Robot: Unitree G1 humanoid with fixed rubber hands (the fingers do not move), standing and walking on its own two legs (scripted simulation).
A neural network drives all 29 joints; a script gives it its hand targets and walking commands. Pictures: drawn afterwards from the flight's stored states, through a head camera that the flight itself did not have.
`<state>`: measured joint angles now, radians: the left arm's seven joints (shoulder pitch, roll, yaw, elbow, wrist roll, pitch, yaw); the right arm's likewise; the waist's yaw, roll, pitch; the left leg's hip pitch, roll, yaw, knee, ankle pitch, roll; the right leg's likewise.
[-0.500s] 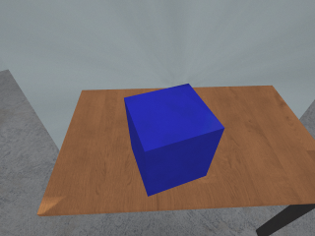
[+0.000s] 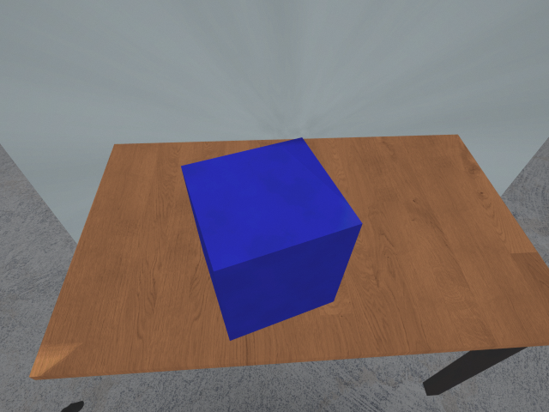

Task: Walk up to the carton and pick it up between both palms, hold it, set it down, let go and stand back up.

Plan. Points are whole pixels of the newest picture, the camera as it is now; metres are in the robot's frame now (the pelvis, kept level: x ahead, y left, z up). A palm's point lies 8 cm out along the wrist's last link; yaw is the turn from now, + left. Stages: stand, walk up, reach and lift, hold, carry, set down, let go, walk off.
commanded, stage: walk up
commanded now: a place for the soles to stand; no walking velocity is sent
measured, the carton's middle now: (265, 240) +0.40 +0.02 -0.02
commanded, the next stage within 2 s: none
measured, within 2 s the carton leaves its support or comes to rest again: neither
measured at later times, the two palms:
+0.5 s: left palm out of the picture +0.06 +0.22 -0.12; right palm out of the picture +0.08 -0.37 -0.12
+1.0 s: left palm out of the picture +0.08 +0.25 -0.10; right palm out of the picture +0.09 -0.34 -0.11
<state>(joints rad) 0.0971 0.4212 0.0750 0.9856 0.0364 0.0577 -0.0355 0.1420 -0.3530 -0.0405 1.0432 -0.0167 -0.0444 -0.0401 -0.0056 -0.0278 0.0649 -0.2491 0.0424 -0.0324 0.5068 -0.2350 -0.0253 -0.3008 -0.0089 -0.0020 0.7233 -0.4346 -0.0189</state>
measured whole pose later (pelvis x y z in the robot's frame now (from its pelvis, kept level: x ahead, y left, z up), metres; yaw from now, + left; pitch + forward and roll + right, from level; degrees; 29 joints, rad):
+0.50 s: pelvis +0.01 -0.08 +0.00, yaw +3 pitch -4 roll +0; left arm 0.18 0.33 0.03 0.99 -0.01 -0.02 0.01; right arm 0.18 -0.34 -0.03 1.05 -0.02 0.00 0.00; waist 0.01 0.00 0.12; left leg -0.19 0.00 -0.03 0.52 -0.26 -0.01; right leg -0.17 0.00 -0.10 0.54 -0.31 -0.04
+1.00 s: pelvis +0.01 -0.05 +0.01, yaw +2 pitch -3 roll +0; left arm 0.10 0.35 0.01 1.11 0.01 -0.03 0.00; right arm 0.12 -0.34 -0.02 1.13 -0.01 0.00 0.02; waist 0.00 0.01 0.04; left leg -0.12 -0.03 -0.01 0.35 -0.18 0.02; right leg -0.09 -0.02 -0.08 0.33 -0.20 0.00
